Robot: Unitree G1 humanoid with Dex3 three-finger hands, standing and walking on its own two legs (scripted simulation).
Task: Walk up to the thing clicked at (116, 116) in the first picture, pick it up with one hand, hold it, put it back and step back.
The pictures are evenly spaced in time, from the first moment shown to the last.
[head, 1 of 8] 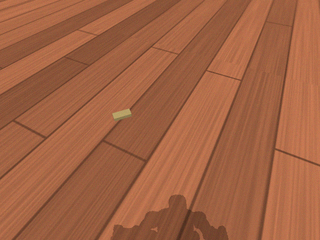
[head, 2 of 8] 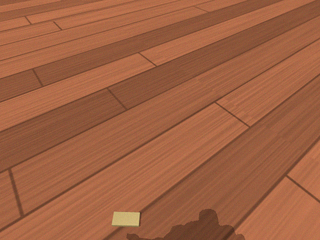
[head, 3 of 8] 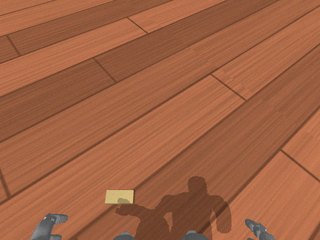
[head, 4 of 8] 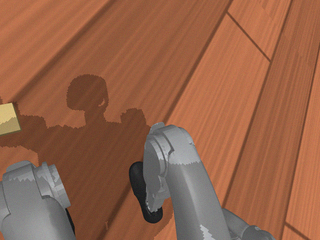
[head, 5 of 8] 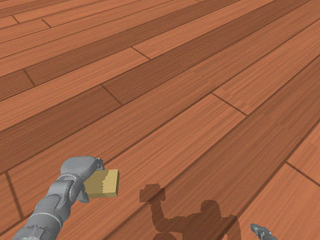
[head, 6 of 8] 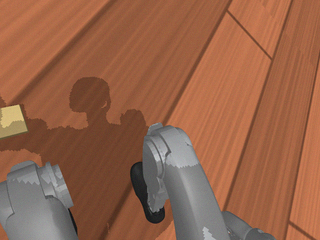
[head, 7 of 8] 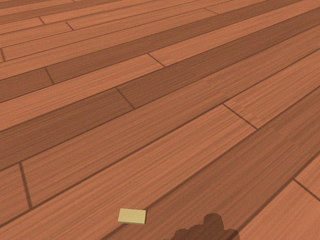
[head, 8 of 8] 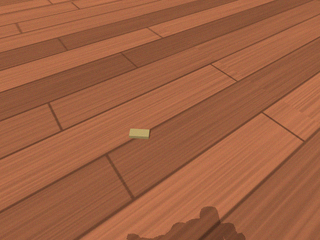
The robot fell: no
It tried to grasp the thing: yes
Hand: left
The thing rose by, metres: 0.68
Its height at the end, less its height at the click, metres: +0.00
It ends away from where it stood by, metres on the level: 0.01
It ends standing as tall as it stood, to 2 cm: yes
